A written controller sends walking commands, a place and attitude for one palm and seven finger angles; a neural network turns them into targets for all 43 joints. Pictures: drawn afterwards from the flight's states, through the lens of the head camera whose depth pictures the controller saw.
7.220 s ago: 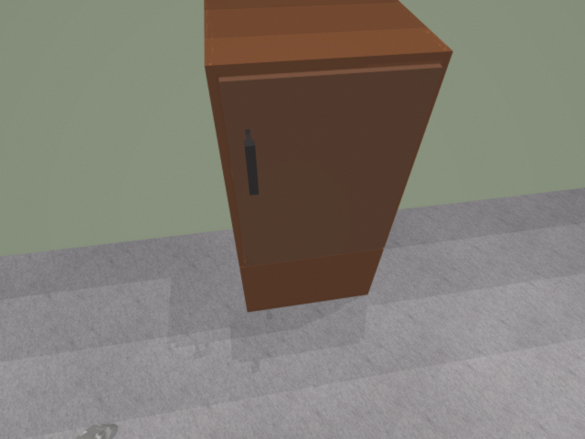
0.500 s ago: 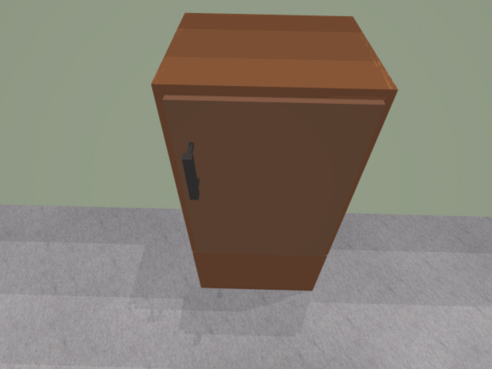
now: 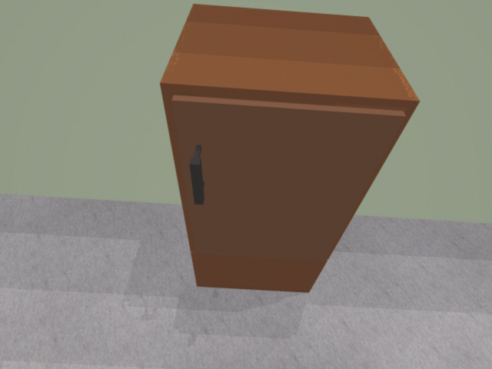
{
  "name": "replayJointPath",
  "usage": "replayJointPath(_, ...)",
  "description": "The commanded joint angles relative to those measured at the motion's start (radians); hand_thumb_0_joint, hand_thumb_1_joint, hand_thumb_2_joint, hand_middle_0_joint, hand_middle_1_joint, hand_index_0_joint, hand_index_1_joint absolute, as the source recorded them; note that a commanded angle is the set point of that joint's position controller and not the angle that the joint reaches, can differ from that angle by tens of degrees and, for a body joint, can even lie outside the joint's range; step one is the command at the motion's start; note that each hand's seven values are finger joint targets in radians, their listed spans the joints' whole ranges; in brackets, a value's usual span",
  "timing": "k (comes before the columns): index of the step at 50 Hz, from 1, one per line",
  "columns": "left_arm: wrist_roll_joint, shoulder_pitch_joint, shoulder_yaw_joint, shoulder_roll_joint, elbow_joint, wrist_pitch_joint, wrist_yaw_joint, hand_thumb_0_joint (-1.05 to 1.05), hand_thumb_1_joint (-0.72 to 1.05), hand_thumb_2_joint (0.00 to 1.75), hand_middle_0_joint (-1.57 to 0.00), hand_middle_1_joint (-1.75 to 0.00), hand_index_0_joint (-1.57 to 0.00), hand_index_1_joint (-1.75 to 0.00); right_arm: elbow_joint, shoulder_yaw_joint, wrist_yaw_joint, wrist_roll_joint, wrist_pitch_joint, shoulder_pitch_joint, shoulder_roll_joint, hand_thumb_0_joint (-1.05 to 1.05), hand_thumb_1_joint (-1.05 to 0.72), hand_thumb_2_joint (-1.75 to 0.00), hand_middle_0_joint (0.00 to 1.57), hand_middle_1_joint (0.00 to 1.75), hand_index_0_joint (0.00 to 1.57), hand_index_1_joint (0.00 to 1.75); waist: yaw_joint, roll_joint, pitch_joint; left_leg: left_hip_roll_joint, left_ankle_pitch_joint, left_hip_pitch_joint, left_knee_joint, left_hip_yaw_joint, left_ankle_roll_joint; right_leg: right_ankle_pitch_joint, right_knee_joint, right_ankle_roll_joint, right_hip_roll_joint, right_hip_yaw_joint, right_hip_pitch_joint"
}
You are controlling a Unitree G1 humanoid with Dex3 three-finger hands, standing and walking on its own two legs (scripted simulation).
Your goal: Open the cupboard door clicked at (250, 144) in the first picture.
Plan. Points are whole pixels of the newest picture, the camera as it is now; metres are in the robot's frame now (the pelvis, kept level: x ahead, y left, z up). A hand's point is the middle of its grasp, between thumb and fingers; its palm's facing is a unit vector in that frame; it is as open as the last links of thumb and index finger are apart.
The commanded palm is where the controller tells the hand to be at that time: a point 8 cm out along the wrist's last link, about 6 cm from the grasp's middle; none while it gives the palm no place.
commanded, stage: come to a stop and stand still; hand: left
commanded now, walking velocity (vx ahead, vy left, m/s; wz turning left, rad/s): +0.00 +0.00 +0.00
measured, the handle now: (198, 175) +0.49 +0.14 -0.01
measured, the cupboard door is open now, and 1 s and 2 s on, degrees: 0 0 0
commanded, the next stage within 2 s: look again from close up in 0.10 s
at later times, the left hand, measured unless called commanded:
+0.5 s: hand out of the picture +0.03 +0.17 -0.18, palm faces +0.01 -0.98 -0.17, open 7.4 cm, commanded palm none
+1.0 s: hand out of the picture +0.00 +0.14 -0.18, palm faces +0.02 -0.99 -0.14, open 7.4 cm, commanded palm none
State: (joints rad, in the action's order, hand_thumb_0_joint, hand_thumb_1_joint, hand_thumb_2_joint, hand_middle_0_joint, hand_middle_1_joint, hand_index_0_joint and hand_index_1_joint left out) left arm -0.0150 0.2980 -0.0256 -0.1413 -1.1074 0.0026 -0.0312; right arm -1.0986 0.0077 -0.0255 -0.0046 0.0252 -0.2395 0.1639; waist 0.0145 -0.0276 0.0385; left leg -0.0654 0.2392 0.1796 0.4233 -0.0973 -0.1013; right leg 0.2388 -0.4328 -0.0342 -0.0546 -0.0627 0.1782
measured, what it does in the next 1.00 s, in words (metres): stands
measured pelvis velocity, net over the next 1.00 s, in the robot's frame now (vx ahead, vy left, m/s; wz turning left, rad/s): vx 0.01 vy -0.01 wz -0.01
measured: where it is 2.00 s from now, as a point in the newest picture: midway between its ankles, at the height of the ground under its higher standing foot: outside the picture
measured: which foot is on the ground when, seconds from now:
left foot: down 0.00-1.00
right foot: down 0.00-1.00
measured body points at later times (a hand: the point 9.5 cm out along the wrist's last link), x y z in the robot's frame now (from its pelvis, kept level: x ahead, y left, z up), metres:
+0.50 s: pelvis +0.01 +0.00 +0.00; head +0.03 +0.02 +0.45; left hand +0.03 +0.22 -0.17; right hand +0.01 -0.22 -0.15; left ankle +0.00 +0.05 -0.74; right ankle -0.01 -0.14 -0.74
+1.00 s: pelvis +0.01 -0.01 +0.00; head +0.03 +0.00 +0.45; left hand +0.00 +0.20 -0.17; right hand +0.01 -0.23 -0.15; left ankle +0.00 +0.05 -0.74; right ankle -0.01 -0.14 -0.74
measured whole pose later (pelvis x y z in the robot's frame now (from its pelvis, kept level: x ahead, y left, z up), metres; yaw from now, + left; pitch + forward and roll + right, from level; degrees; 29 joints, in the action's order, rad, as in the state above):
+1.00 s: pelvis +0.01 -0.01 +0.00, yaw +0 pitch -1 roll +0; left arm -0.01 0.28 -0.01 -0.14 -1.11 0.02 -0.03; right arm -1.14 0.00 -0.05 0.00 0.02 -0.26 0.12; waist 0.01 -0.04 0.06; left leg -0.07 0.24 0.16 0.40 -0.10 -0.09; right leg 0.26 -0.46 -0.02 -0.05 -0.06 0.18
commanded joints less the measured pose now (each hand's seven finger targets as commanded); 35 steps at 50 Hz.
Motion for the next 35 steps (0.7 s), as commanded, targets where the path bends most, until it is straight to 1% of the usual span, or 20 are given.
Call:
replayJointPath(1,0.000,0.048,0.021,-0.095,0.028,-0.015,-0.012,0.00,0.90,0.90,-0.20,-0.30,-0.20,-0.30,0.023,-0.010,-0.011,-0.003,0.018,-0.065,0.100,0.00,-0.90,-0.90,0.20,0.30,0.20,0.30,-0.010,0.039,0.000,0.179,-0.240,-0.004,-0.105,0.174,0.043,-0.095,0.037,0.050,-0.060,0.071,-0.005)
replayJointPath(3,0.000,0.047,0.020,-0.095,0.024,-0.013,-0.012,0.00,0.90,0.90,-0.20,-0.30,-0.20,-0.30,0.021,-0.011,-0.011,-0.003,0.017,-0.059,0.102,0.00,-0.90,-0.90,0.20,0.30,0.20,0.30,-0.008,0.038,0.006,0.180,-0.228,-0.007,-0.107,0.174,0.043,-0.088,0.043,0.048,-0.063,0.069,-0.002)
replayJointPath(5,-0.001,0.044,0.022,-0.100,0.028,-0.013,-0.013,0.00,0.90,0.90,-0.20,-0.30,-0.20,-0.30,0.018,-0.012,-0.013,-0.003,0.019,-0.062,0.102,0.00,-0.90,-0.90,0.20,0.30,0.20,0.30,-0.007,0.031,-0.004,0.180,-0.294,-0.021,-0.096,0.171,0.042,-0.116,0.034,0.048,-0.064,0.067,-0.012)
replayJointPath(6,0.001,0.039,0.022,-0.099,0.025,-0.012,-0.013,0.00,0.90,0.90,-0.20,-0.30,-0.20,-0.30,0.017,-0.010,-0.013,-0.004,0.018,-0.063,0.104,0.00,-0.90,-0.90,0.20,0.30,0.20,0.30,-0.009,0.029,-0.005,0.181,-0.295,-0.022,-0.096,0.172,0.044,-0.108,0.033,0.047,-0.063,0.066,-0.013)
replayJointPath(8,0.002,0.034,0.022,-0.100,0.025,-0.010,-0.013,0.00,0.90,0.90,-0.20,-0.30,-0.20,-0.30,0.012,-0.011,-0.014,-0.004,0.018,-0.064,0.104,0.00,-0.90,-0.90,0.20,0.30,0.20,0.30,-0.008,0.046,0.000,0.182,-0.294,-0.021,-0.103,0.176,0.045,-0.094,0.035,0.048,-0.061,0.065,-0.015)
replayJointPath(9,0.000,0.035,0.024,-0.102,0.027,-0.009,-0.013,0.00,0.90,0.90,-0.20,-0.30,-0.20,-0.30,0.011,-0.011,-0.015,-0.004,0.018,-0.064,0.101,0.00,-0.90,-0.90,0.20,0.30,0.20,0.30,-0.005,0.035,0.005,0.184,-0.312,-0.026,-0.101,0.173,0.044,-0.103,0.031,0.047,-0.061,0.062,-0.013)
replayJointPath(10,0.000,0.029,0.024,-0.101,0.027,-0.008,-0.013,0.00,0.90,0.90,-0.20,-0.30,-0.20,-0.30,0.011,-0.011,-0.015,-0.004,0.018,-0.066,0.103,0.00,-0.90,-0.90,0.20,0.30,0.20,0.30,-0.007,0.043,0.007,0.185,-0.307,-0.020,-0.106,0.176,0.046,-0.092,0.031,0.046,-0.061,0.062,-0.014)
replayJointPath(11,0.001,0.027,0.024,-0.101,0.030,-0.007,-0.013,0.00,0.90,0.90,-0.20,-0.30,-0.20,-0.30,0.007,-0.011,-0.015,-0.004,0.017,-0.068,0.101,0.00,-0.90,-0.90,0.20,0.30,0.20,0.30,-0.006,0.030,0.013,0.185,-0.293,-0.015,-0.109,0.180,0.046,-0.084,0.033,0.046,-0.060,0.062,-0.015)
replayJointPath(13,0.002,0.025,0.023,-0.102,0.029,-0.006,-0.012,0.00,0.90,0.90,-0.20,-0.30,-0.20,-0.30,0.006,-0.010,-0.014,-0.005,0.016,-0.066,0.103,0.00,-0.90,-0.90,0.20,0.30,0.20,0.30,-0.007,0.034,0.021,0.185,-0.243,-0.006,-0.122,0.185,0.046,-0.066,0.038,0.047,-0.060,0.065,-0.011)
replayJointPath(14,-0.001,0.027,0.026,-0.103,0.032,-0.006,-0.012,0.00,0.90,0.90,-0.20,-0.30,-0.20,-0.30,0.007,-0.012,-0.015,-0.004,0.017,-0.067,0.100,0.00,-0.90,-0.90,0.20,0.30,0.20,0.30,-0.004,0.026,0.017,0.186,-0.268,-0.015,-0.118,0.182,0.045,-0.083,0.035,0.047,-0.060,0.062,-0.013)
replayJointPath(15,0.001,0.023,0.026,-0.103,0.033,-0.006,-0.013,0.00,0.90,0.90,-0.20,-0.30,-0.20,-0.30,0.004,-0.012,-0.015,-0.004,0.018,-0.070,0.102,0.00,-0.90,-0.90,0.20,0.30,0.20,0.30,-0.005,0.035,0.016,0.186,-0.284,-0.015,-0.116,0.182,0.046,-0.086,0.034,0.047,-0.061,0.063,-0.016)
replayJointPath(18,0.002,0.021,0.027,-0.102,0.032,-0.005,-0.013,0.00,0.90,0.90,-0.20,-0.30,-0.20,-0.30,-0.002,-0.011,-0.016,-0.005,0.018,-0.078,0.100,0.00,-0.90,-0.90,0.20,0.30,0.20,0.30,-0.005,0.028,0.003,0.187,-0.280,-0.021,-0.119,0.185,0.048,-0.078,0.035,0.048,-0.061,0.062,-0.023)
replayJointPath(20,0.002,0.020,0.028,-0.100,0.032,-0.005,-0.013,0.00,0.90,0.90,-0.20,-0.30,-0.20,-0.30,-0.005,-0.011,-0.017,-0.004,0.019,-0.081,0.097,0.00,-0.90,-0.90,0.20,0.30,0.20,0.30,-0.005,0.032,0.010,0.186,-0.300,-0.019,-0.118,0.186,0.048,-0.084,0.031,0.049,-0.060,0.062,-0.022)
replayJointPath(23,0.003,0.024,0.028,-0.097,0.029,-0.006,-0.013,0.00,0.90,0.90,-0.20,-0.30,-0.20,-0.30,-0.010,-0.012,-0.016,-0.005,0.018,-0.086,0.091,0.00,-0.90,-0.90,0.20,0.30,0.20,0.30,-0.005,0.028,0.006,0.184,-0.270,-0.019,-0.120,0.185,0.046,-0.078,0.039,0.050,-0.062,0.064,-0.025)
replayJointPath(25,0.002,0.026,0.027,-0.098,0.028,-0.007,-0.014,0.00,0.90,0.90,-0.20,-0.30,-0.20,-0.30,-0.012,-0.012,-0.016,-0.003,0.019,-0.087,0.087,0.00,-0.90,-0.90,0.20,0.30,0.20,0.30,-0.005,0.023,0.010,0.182,-0.280,-0.018,-0.116,0.179,0.045,-0.093,0.040,0.051,-0.064,0.065,-0.027)
replayJointPath(27,0.003,0.030,0.026,-0.096,0.023,-0.006,-0.013,0.00,0.90,0.90,-0.20,-0.30,-0.20,-0.30,-0.016,-0.010,-0.016,-0.004,0.018,-0.090,0.085,0.00,-0.90,-0.90,0.20,0.30,0.20,0.30,-0.005,0.031,0.014,0.180,-0.246,-0.014,-0.121,0.180,0.046,-0.081,0.045,0.051,-0.064,0.067,-0.027)
replayJointPath(28,0.003,0.030,0.027,-0.095,0.024,-0.007,-0.013,0.00,0.90,0.90,-0.20,-0.30,-0.20,-0.30,-0.016,-0.011,-0.016,-0.004,0.018,-0.096,0.083,0.00,-0.90,-0.90,0.20,0.30,0.20,0.30,-0.006,0.018,0.011,0.180,-0.244,-0.011,-0.121,0.180,0.046,-0.084,0.044,0.052,-0.064,0.065,-0.030)
replayJointPath(30,0.002,0.035,0.027,-0.093,0.023,-0.009,-0.014,0.00,0.90,0.90,-0.20,-0.30,-0.20,-0.30,-0.018,-0.011,-0.017,-0.003,0.019,-0.095,0.080,0.00,-0.90,-0.90,0.20,0.30,0.20,0.30,-0.005,0.024,0.007,0.180,-0.283,-0.023,-0.111,0.173,0.044,-0.107,0.043,0.051,-0.067,0.063,-0.032)
replayJointPath(31,0.003,0.034,0.027,-0.091,0.021,-0.009,-0.014,0.00,0.90,0.90,-0.20,-0.30,-0.20,-0.30,-0.021,-0.010,-0.017,-0.003,0.019,-0.097,0.079,0.00,-0.90,-0.90,0.20,0.30,0.20,0.30,-0.006,0.019,0.013,0.178,-0.273,-0.015,-0.112,0.175,0.045,-0.100,0.044,0.051,-0.065,0.066,-0.032)
replayJointPath(35,0.002,0.045,0.025,-0.084,0.013,-0.008,-0.014,0.00,0.90,0.90,-0.20,-0.30,-0.20,-0.30,-0.023,-0.010,-0.019,-0.003,0.018,-0.100,0.074,0.00,-0.90,-0.90,0.20,0.30,0.20,0.30,-0.007,0.034,0.019,0.180,-0.258,-0.021,-0.118,0.175,0.045,-0.088,0.050,0.052,-0.064,0.067,-0.021)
